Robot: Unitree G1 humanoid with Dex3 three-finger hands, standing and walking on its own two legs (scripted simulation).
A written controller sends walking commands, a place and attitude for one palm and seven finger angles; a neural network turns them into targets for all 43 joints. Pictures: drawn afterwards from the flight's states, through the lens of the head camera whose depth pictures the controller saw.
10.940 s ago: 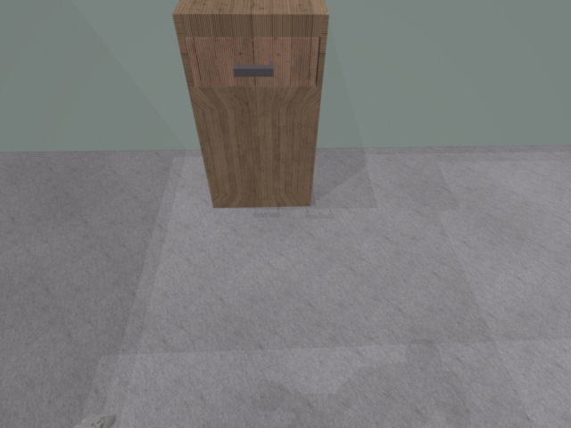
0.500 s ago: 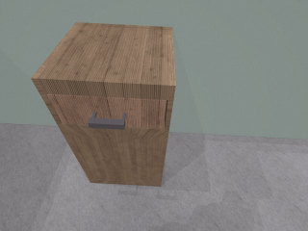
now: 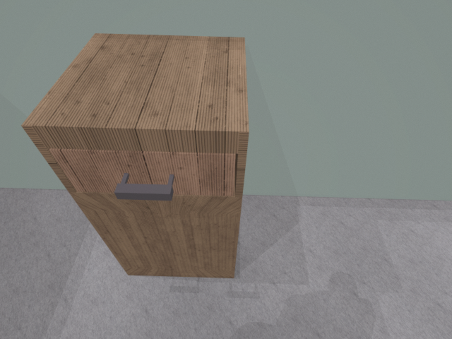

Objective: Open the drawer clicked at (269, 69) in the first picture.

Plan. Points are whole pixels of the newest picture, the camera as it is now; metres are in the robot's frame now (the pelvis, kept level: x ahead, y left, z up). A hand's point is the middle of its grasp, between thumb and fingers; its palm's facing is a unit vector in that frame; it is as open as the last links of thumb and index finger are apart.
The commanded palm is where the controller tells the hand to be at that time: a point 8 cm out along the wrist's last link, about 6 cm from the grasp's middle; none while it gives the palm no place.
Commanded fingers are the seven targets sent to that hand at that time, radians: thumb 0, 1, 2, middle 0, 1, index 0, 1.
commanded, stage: come to a stop and stand still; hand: left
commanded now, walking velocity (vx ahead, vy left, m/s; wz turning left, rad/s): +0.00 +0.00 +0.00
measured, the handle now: (146, 184) +0.46 +0.22 -0.05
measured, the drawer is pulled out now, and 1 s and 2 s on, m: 0.00 0.00 0.00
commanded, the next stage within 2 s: look again from close up in 0.16 s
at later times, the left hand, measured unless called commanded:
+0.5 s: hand out of the picture +0.00 +0.18 -0.17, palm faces +0.01 -0.98 -0.21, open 7.3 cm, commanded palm none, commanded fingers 0.00 0.90 0.90 -0.20 -0.30 -0.20 -0.30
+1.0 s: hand out of the picture -0.04 +0.16 -0.17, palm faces +0.03 -0.98 -0.18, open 7.3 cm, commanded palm none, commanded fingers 0.00 0.90 0.90 -0.20 -0.30 -0.20 -0.30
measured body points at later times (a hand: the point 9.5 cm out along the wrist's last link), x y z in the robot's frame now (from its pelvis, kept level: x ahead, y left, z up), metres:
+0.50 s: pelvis -0.01 +0.00 +0.01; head +0.01 +0.00 +0.46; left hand +0.00 +0.23 -0.15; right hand +0.01 -0.22 -0.15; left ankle -0.05 +0.11 -0.73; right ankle -0.08 -0.09 -0.73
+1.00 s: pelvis -0.02 +0.00 +0.01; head -0.01 -0.01 +0.46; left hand -0.04 +0.21 -0.15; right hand -0.02 -0.22 -0.15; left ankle -0.05 +0.11 -0.73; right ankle -0.08 -0.09 -0.73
